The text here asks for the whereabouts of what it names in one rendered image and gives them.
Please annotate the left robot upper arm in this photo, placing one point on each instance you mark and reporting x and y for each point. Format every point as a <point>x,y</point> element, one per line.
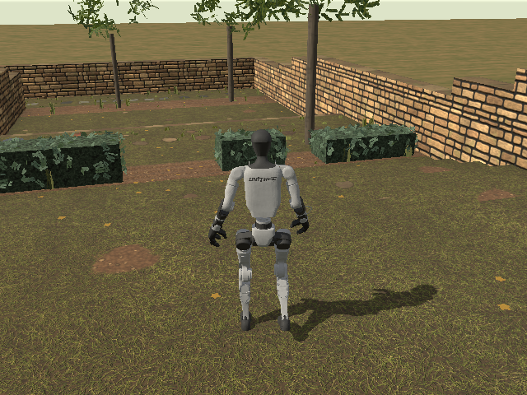
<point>236,174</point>

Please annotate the robot right forearm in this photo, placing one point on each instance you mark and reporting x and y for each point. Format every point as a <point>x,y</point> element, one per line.
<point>301,213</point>

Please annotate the robot right hand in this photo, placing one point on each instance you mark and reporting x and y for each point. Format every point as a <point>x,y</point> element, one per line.
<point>303,229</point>

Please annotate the robot left hand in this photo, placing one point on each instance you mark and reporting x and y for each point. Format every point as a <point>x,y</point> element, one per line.
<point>213,234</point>

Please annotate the robot left forearm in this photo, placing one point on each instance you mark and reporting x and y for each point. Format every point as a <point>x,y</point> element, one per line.
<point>219,218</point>

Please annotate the robot torso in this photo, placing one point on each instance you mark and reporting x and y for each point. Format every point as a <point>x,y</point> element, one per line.
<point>263,198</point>

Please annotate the right robot upper arm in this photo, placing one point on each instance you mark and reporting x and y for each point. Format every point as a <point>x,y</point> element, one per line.
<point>292,186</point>

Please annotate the robot left thigh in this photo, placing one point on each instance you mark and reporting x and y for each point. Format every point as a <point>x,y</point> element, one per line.
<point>243,249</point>

